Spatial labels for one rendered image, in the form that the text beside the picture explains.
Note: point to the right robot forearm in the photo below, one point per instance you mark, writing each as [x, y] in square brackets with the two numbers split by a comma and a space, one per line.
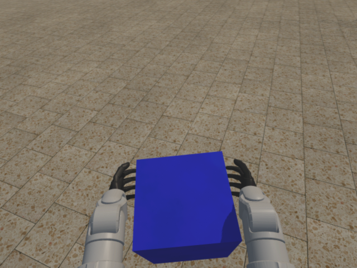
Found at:
[262, 230]

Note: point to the robot left hand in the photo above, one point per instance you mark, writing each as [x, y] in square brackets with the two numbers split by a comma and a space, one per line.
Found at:
[118, 181]

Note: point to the carton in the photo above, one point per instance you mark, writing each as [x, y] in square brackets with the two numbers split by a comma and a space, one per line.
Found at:
[184, 209]

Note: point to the left robot forearm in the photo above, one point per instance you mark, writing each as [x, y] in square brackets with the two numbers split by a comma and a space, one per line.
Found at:
[106, 232]

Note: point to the robot right hand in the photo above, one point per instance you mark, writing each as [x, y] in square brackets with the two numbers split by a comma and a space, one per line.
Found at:
[245, 176]

